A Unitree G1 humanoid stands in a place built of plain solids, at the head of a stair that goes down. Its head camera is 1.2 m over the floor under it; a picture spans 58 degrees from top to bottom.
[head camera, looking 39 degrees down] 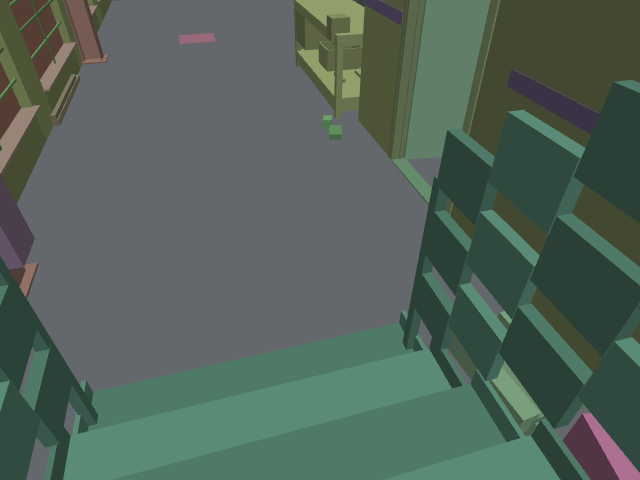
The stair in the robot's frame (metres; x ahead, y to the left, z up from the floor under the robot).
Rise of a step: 0.16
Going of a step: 0.30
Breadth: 1.60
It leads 16 degrees to the left of straight ahead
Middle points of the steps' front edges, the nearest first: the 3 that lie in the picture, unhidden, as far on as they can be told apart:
0.77 0.16 -0.32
1.06 0.24 -0.48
1.34 0.32 -0.64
